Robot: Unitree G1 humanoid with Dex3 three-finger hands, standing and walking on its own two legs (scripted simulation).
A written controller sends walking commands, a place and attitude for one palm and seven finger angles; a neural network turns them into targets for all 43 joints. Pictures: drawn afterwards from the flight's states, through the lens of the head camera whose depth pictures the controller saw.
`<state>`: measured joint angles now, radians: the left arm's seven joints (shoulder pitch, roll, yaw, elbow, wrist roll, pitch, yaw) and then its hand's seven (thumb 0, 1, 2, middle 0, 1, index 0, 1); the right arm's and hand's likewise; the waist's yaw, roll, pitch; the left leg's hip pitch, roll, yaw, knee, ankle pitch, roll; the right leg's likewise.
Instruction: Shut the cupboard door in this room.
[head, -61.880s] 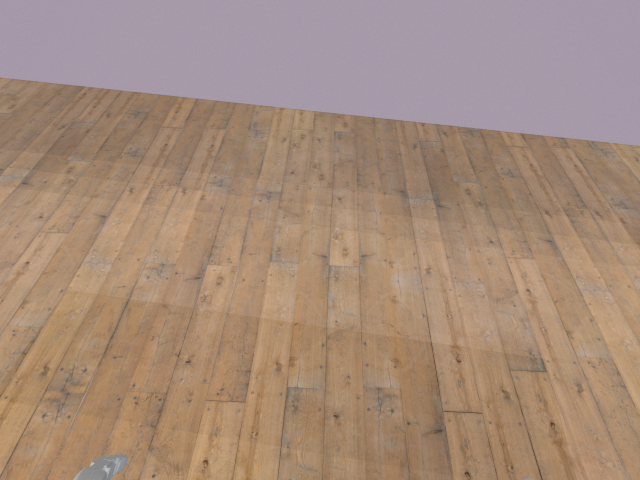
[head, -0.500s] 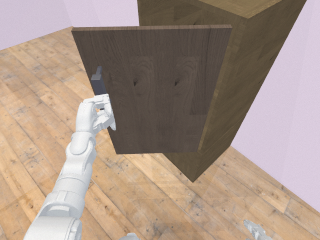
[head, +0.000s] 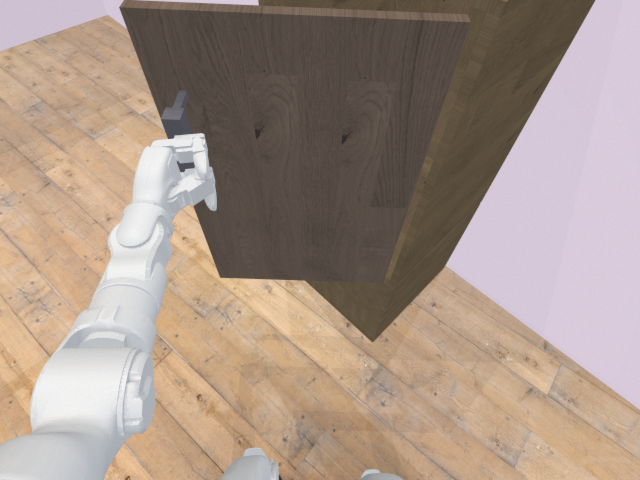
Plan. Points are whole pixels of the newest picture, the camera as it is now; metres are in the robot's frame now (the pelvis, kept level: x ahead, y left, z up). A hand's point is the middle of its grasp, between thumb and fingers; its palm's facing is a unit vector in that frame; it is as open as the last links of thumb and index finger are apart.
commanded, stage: push the door shut along its arc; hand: left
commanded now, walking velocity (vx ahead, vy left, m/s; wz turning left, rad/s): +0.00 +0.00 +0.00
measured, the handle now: (190, 147) +0.54 +0.17 +0.09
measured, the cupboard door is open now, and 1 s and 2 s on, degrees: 44 28 21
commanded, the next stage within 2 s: pull the fist back off the door in 1.26 s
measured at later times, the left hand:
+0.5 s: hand (230, 147) +0.52 +0.11 +0.10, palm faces -0.23 -0.97 -0.02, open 3.1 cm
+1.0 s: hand (265, 120) +0.58 +0.06 +0.10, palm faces -0.33 -0.94 +0.00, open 3.1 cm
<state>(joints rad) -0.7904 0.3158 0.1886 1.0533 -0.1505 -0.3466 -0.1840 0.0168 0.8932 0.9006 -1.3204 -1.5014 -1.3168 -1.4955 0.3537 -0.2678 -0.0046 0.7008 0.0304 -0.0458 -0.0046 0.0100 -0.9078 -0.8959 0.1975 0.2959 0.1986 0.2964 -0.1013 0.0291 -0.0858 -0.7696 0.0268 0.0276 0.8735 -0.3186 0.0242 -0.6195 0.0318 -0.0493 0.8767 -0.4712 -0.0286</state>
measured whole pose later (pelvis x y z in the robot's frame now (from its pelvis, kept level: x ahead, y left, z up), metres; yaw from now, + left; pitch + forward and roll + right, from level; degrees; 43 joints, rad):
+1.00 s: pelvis +0.01 +0.00 -0.03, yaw -2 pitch +25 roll -4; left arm -1.31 0.54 0.28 1.36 -0.03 -0.22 -0.34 0.02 0.89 0.90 -1.30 -1.50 -1.30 -1.50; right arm 0.43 -0.27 0.02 0.68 -0.02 -0.06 0.02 0.00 -0.91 -0.90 0.20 0.30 0.20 0.30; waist -0.27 0.07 -0.10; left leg -1.11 0.06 0.01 1.06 -0.39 0.03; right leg -0.94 0.06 -0.06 1.03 -0.52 -0.03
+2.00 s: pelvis +0.03 -0.02 -0.01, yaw -1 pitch +21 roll -1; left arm -1.06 0.25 0.30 1.22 0.03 -0.31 0.18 0.01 0.90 0.90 -1.30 -1.50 -1.30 -1.50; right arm 0.53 -0.26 -0.03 0.68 -0.07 0.01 0.12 0.01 -0.91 -0.90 0.20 0.30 0.20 0.30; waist -0.20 0.07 -0.15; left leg -0.91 0.06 0.02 0.91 -0.37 -0.01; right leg -0.77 0.07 -0.04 0.90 -0.51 -0.06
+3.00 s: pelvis +0.02 -0.01 +0.04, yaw -1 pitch +1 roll +0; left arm -0.12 0.22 0.05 0.25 -0.10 -0.14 0.03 0.02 0.89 0.90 -1.18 -1.36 -1.18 -1.36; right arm 0.19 -0.25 0.00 0.58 0.06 0.03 -0.05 0.01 -0.91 -0.90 0.19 0.30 0.19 0.30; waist -0.02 0.06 -0.08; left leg -0.37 0.02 0.06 0.57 -0.23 0.01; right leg -0.24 0.03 -0.01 0.59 -0.37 -0.03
